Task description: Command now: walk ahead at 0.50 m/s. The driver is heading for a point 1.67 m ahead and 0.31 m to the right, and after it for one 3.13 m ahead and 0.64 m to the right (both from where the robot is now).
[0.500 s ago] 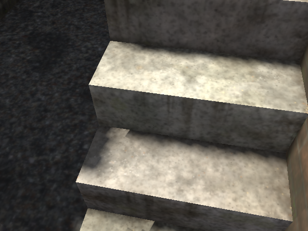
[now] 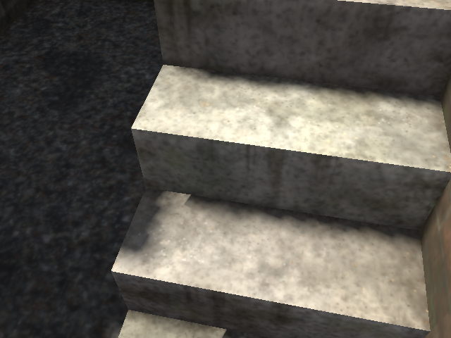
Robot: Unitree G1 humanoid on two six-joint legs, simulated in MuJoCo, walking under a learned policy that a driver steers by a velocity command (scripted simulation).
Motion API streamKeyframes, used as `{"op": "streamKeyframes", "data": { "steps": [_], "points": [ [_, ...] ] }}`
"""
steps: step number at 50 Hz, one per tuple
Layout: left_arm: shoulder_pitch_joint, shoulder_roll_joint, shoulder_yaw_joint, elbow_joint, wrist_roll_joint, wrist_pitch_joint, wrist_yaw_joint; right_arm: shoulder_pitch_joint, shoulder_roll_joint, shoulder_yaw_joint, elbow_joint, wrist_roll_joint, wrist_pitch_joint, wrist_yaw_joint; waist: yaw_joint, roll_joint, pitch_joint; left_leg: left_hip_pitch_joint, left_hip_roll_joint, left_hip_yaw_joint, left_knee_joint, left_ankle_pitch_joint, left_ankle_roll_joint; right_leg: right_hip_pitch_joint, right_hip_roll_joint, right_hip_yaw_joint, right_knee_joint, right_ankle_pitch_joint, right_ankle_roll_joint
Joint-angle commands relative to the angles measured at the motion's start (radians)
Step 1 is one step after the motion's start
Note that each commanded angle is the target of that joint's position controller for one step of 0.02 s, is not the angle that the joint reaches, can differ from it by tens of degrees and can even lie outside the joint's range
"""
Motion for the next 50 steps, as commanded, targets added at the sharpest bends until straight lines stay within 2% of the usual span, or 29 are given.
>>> {"op": "streamKeyframes", "data": {
  "steps": [1,6,11,28,29,30,31,32,34,36,38,43,44,46,47,50],
  "points": [
    [-0.029,0.054,0.015,-0.081,-0.002,-0.018,0.002,-0.045,-0.077,-0.021,-0.080,-0.001,-0.016,-0.002,0.008,-0.017,-0.081,0.069,0.075,-0.041,-0.017,0.372,0.008,-0.004,-0.089,0.049,-0.037,0.338,-0.002],
    [-0.004,0.062,0.021,-0.057,0.001,-0.015,0.003,-0.013,-0.076,-0.023,-0.073,0.002,-0.013,-0.002,-0.007,-0.021,-0.097,0.087,0.068,-0.031,0.011,0.370,0.010,0.002,-0.090,0.051,-0.015,0.426,0.003],
    [0.016,0.066,0.026,-0.047,-0.003,-0.009,0.003,0.012,-0.090,-0.031,-0.057,0.000,-0.005,-0.001,0.001,-0.030,-0.064,0.054,0.069,-0.032,0.017,0.317,0.005,-0.007,-0.095,0.048,-0.004,0.413,-0.004],
    [0.089,0.078,0.037,0.006,-0.005,0.007,0.008,0.091,-0.100,-0.040,-0.013,-0.001,0.010,-0.001,0.002,-0.024,-0.036,0.040,0.072,-0.040,0.026,0.291,0.017,-0.009,-0.103,0.052,0.015,0.405,-0.003],
    [0.089,0.073,0.037,0.008,0.000,0.008,0.007,0.092,-0.100,-0.039,-0.012,0.005,0.010,-0.002,0.010,-0.031,-0.030,0.050,0.080,-0.045,0.033,0.364,0.022,-0.009,-0.094,0.051,0.003,0.432,-0.004],
    [0.086,0.132,0.039,0.040,0.015,-0.008,-0.009,0.071,-0.143,-0.046,0.016,0.067,0.015,0.001,0.012,-0.057,-0.124,0.114,0.083,-0.121,0.008,0.333,0.034,0.054,-0.093,0.099,-0.008,0.457,-0.004],
    [0.078,0.128,0.042,0.046,0.011,-0.015,-0.018,0.067,-0.158,-0.050,0.017,0.065,0.018,0.004,0.010,-0.035,-0.097,0.111,0.088,-0.121,-0.005,0.333,0.036,0.054,-0.098,0.100,-0.018,0.452,-0.004],
    [0.072,0.124,0.038,0.059,0.008,-0.017,-0.021,0.064,-0.157,-0.049,0.033,0.054,0.022,0.005,0.008,-0.026,-0.070,0.110,0.086,-0.122,-0.015,0.330,0.036,0.048,-0.097,0.102,-0.025,0.436,-0.003],
    [0.078,0.125,0.036,0.087,0.004,-0.015,-0.022,0.069,-0.152,-0.049,0.061,0.044,0.031,0.006,0.007,-0.011,-0.022,0.110,0.082,-0.123,-0.035,0.327,0.036,0.029,-0.092,0.100,-0.043,0.385,-0.001],
    [0.086,0.133,0.036,0.111,0.007,-0.011,-0.020,0.069,-0.151,-0.050,0.087,0.041,0.039,0.006,0.006,-0.007,0.014,0.115,0.078,-0.123,-0.054,0.320,0.035,0.011,-0.087,0.097,-0.065,0.337,0.003],
    [0.091,0.138,0.035,0.128,0.004,-0.012,-0.015,0.059,-0.145,-0.046,0.105,0.039,0.042,0.007,0.004,0.000,0.023,0.122,0.078,-0.123,-0.065,0.320,0.031,0.008,-0.090,0.094,-0.077,0.315,0.004],
    [0.087,0.159,0.032,0.160,0.005,-0.014,-0.014,0.048,-0.162,-0.046,0.146,0.035,0.045,0.009,0.002,-0.002,0.027,0.135,0.077,-0.124,-0.086,0.315,0.031,0.014,-0.093,0.092,-0.096,0.308,0.011],
    [0.094,0.169,0.033,0.176,0.000,-0.015,-0.010,0.044,-0.177,-0.052,0.147,0.034,0.048,0.009,0.000,-0.013,0.037,0.132,0.076,-0.125,-0.091,0.298,0.023,0.011,-0.097,0.091,-0.103,0.308,0.020],
    [0.094,0.178,0.032,0.190,0.000,-0.016,-0.007,0.043,-0.179,-0.052,0.158,0.033,0.050,0.010,-0.001,-0.014,0.033,0.135,0.075,-0.125,-0.098,0.289,0.020,0.015,-0.099,0.091,-0.108,0.307,0.024],
    [0.106,0.201,0.036,0.204,-0.004,-0.006,-0.003,0.042,-0.178,-0.053,0.145,0.027,0.052,0.012,-0.015,0.002,0.049,0.139,0.069,-0.117,-0.098,0.295,0.015,0.004,-0.095,0.098,-0.111,0.318,0.019],
    [0.101,0.199,0.031,0.212,0.000,0.002,0.002,0.049,-0.178,-0.050,0.155,0.027,0.055,0.012,-0.014,-0.005,0.031,0.138,0.068,-0.119,-0.104,0.290,0.014,0.028,-0.097,0.094,-0.117,0.324,0.017]
  ]
}}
